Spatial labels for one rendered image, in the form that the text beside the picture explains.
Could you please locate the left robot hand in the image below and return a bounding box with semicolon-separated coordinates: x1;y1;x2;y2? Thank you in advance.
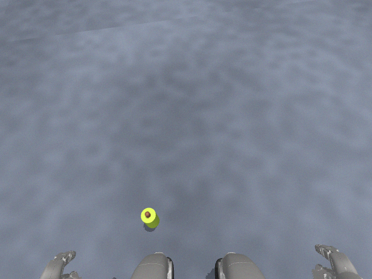
40;251;82;279

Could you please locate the bottle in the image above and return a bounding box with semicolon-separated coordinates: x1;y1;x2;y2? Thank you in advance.
141;208;159;228

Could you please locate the right robot hand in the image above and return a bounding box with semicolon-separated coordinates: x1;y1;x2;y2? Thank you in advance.
312;244;358;279

